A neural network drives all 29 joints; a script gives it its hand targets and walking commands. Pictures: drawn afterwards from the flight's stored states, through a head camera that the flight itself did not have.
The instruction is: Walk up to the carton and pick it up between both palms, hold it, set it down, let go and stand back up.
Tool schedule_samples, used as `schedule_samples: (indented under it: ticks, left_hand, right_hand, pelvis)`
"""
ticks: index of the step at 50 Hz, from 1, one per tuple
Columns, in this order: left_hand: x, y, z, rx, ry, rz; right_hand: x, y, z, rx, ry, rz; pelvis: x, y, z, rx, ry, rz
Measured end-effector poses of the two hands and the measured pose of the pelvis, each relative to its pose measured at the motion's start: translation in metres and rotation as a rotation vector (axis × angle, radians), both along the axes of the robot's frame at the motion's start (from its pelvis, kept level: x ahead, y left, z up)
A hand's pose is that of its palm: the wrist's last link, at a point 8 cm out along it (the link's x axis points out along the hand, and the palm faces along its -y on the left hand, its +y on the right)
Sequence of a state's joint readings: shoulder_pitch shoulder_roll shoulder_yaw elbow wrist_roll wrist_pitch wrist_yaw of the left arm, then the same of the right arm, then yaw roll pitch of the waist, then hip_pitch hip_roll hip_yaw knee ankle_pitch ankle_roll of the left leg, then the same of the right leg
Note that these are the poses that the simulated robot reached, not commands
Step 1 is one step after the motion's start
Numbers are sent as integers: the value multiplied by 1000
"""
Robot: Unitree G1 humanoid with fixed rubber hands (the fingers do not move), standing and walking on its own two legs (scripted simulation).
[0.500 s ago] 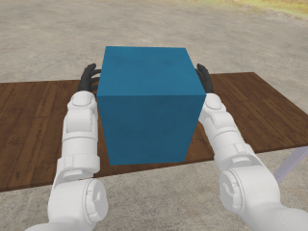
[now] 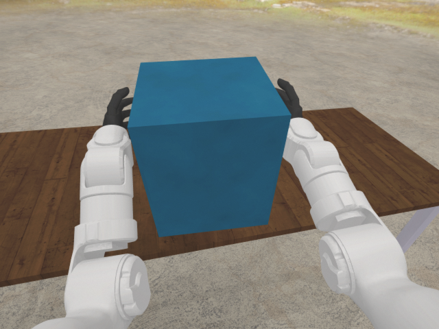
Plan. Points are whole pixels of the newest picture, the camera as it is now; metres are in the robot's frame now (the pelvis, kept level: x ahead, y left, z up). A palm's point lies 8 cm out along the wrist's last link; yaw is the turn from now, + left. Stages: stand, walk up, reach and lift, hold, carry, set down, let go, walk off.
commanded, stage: reach and lift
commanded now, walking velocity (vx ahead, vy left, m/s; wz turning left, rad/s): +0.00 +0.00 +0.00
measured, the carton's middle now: (207, 147) +0.39 +0.00 +0.19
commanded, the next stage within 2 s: hold in 0.84 s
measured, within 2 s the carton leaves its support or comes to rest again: neither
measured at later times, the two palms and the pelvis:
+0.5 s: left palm (115, 120) +0.39 +0.15 +0.25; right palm (292, 105) +0.39 -0.15 +0.27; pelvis +0.02 -0.01 +0.00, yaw +0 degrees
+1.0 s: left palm (110, 105) +0.38 +0.15 +0.28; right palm (297, 88) +0.39 -0.15 +0.31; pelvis +0.01 -0.01 +0.00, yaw +0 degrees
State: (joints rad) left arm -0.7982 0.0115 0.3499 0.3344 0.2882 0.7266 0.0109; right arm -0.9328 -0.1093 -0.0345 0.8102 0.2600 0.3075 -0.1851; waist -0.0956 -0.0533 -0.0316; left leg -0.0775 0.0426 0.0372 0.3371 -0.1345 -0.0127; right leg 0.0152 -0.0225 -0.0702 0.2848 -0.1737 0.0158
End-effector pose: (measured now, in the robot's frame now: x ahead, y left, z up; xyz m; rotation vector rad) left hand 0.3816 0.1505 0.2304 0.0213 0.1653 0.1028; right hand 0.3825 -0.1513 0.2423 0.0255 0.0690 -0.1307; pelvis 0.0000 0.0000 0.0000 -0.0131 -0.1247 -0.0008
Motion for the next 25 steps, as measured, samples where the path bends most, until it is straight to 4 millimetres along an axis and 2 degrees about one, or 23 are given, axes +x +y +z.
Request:
schedule_samples:
  ticks: [11,25]
  left_hand:
    - [5,0,12,-18,0,4]
    - [8,-1,17,-33,-2,-2]
  right_hand:
    - [7,0,18,7,6,1]
    - [9,-1,30,14,16,5]
  pelvis:
    - [7,-2,0,0,18,0]
    - [16,-5,0,-3,16,5]
